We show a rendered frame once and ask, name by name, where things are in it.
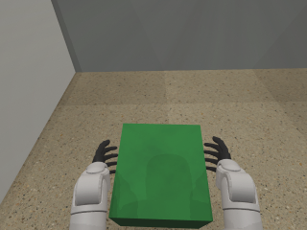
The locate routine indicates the left robot forearm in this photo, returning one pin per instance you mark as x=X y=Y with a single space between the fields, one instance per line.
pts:
x=89 y=200

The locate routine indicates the right robot forearm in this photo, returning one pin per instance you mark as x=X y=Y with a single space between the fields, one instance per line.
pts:
x=239 y=197

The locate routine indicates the carton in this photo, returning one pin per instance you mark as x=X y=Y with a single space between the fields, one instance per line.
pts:
x=161 y=179

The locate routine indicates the robot right hand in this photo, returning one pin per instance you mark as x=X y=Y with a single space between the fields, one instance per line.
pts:
x=221 y=153

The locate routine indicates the robot left hand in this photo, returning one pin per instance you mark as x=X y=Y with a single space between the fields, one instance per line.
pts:
x=101 y=157

